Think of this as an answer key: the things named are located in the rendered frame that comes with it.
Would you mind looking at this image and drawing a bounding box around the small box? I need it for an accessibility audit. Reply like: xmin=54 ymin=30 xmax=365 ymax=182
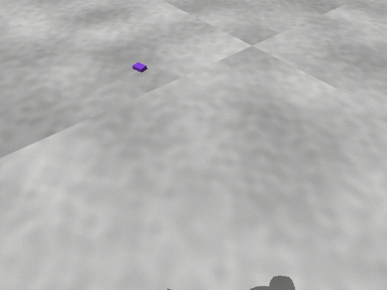
xmin=132 ymin=62 xmax=147 ymax=73

